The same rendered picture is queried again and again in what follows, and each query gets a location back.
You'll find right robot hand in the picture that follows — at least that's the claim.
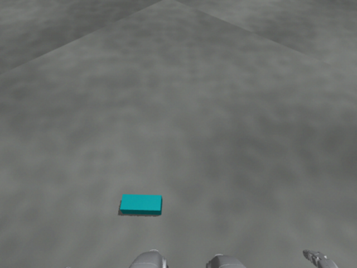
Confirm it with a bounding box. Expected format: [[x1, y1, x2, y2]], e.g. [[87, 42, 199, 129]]
[[303, 250, 338, 268]]

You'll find carton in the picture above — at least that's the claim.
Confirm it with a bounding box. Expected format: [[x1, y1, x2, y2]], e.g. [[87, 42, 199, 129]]
[[120, 194, 162, 215]]

